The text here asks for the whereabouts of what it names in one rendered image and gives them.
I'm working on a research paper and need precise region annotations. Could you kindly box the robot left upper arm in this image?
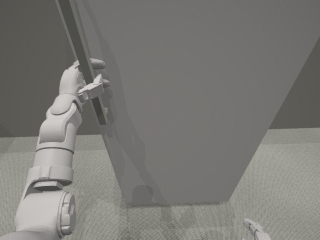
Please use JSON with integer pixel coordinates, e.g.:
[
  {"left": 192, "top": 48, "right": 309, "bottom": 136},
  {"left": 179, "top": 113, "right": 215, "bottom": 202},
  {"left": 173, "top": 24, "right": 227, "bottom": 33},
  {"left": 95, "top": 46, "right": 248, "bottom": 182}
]
[{"left": 0, "top": 191, "right": 77, "bottom": 240}]

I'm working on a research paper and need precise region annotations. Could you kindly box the handle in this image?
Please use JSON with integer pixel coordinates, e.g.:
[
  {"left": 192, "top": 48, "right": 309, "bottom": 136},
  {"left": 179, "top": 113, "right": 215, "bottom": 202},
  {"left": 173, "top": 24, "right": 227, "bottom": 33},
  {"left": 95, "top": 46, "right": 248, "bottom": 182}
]
[{"left": 58, "top": 0, "right": 108, "bottom": 125}]

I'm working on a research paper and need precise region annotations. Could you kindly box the fridge door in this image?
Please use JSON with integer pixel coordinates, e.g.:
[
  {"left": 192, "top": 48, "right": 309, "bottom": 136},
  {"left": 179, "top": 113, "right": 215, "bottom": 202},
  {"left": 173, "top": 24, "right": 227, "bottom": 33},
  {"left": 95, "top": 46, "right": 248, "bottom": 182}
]
[{"left": 56, "top": 0, "right": 320, "bottom": 205}]

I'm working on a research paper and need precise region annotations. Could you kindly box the robot left hand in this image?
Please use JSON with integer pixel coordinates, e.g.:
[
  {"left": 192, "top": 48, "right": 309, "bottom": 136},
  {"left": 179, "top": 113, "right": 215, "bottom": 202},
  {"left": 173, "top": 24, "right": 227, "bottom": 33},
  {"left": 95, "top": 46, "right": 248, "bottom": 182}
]
[{"left": 59, "top": 58, "right": 111, "bottom": 107}]

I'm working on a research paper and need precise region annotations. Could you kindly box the robot left forearm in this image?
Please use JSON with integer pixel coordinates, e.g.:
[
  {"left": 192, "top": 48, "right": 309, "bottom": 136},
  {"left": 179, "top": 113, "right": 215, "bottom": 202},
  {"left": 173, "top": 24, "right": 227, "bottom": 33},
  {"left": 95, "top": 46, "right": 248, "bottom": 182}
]
[{"left": 14, "top": 94, "right": 83, "bottom": 232}]

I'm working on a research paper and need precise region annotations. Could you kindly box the robot right hand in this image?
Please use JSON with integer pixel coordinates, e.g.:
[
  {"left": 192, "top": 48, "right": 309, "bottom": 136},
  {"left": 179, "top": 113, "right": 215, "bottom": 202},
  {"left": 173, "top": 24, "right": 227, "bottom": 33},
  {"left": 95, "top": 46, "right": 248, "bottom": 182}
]
[{"left": 242, "top": 218, "right": 271, "bottom": 240}]

